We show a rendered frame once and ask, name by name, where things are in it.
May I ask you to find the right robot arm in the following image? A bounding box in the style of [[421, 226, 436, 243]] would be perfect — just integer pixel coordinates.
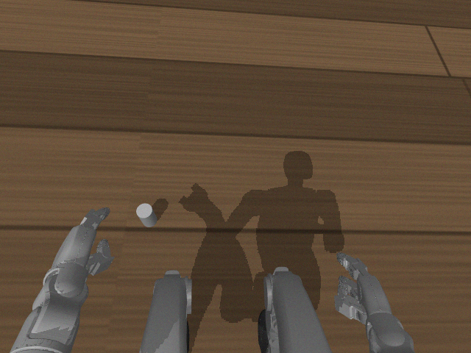
[[366, 313, 415, 353]]

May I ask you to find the right robot hand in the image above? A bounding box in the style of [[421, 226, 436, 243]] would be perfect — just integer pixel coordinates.
[[334, 252, 392, 326]]

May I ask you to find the left robot hand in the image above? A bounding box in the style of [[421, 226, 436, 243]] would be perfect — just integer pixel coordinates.
[[52, 207, 114, 276]]

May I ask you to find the left robot arm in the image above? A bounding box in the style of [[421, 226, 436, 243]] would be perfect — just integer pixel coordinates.
[[10, 263, 89, 353]]

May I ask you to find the can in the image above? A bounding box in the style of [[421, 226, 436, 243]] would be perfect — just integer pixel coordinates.
[[136, 204, 157, 227]]

